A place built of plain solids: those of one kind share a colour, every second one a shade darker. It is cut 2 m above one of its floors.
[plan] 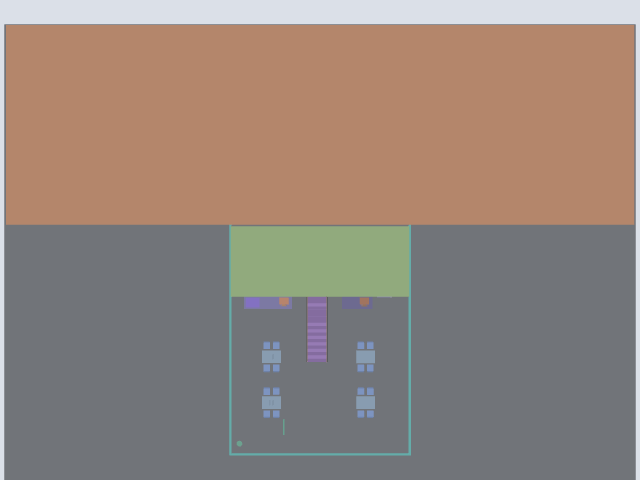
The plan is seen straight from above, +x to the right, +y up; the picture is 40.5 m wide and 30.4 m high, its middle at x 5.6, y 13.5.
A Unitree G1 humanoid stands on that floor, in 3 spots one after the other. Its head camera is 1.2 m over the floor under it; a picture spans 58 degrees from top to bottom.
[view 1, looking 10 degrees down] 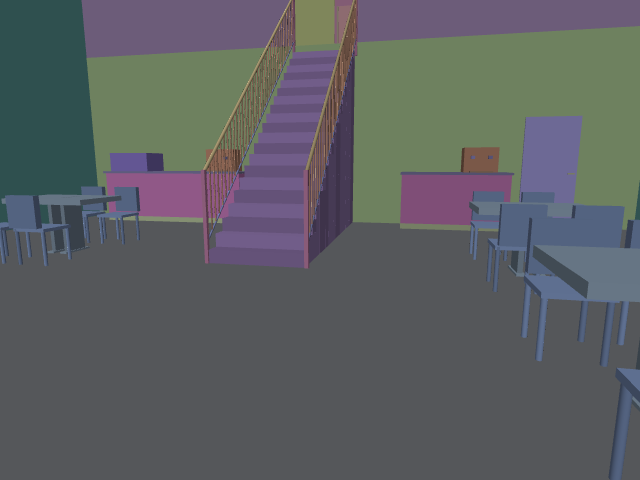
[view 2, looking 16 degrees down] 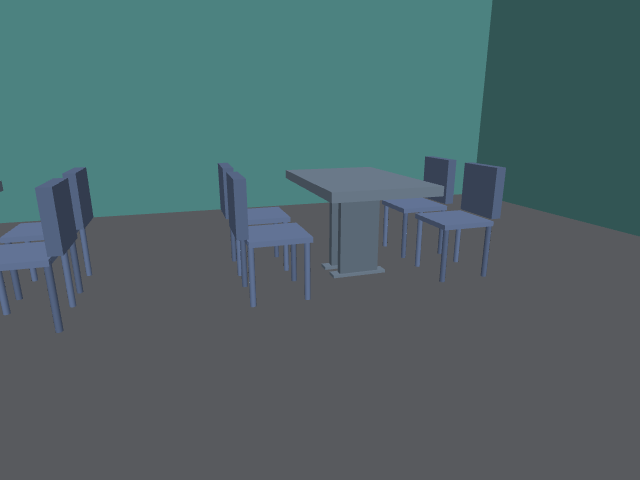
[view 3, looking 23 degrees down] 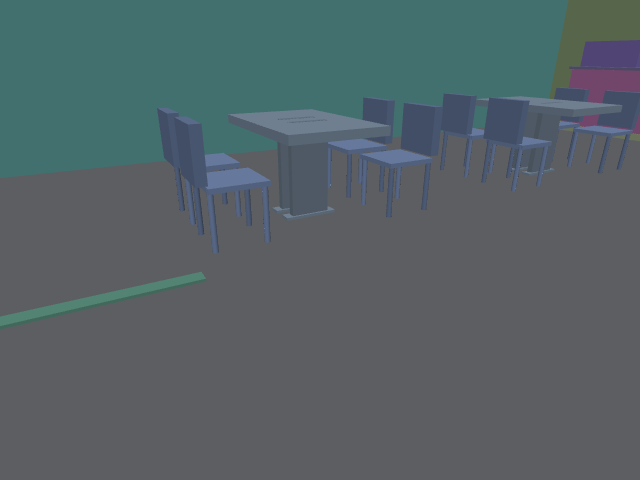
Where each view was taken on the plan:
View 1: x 7.21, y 1.00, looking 102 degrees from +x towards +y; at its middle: stair_step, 5.84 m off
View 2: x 5.41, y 4.48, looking -18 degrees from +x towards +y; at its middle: ground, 4.35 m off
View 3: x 5.61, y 1.65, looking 151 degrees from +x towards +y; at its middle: ground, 3.07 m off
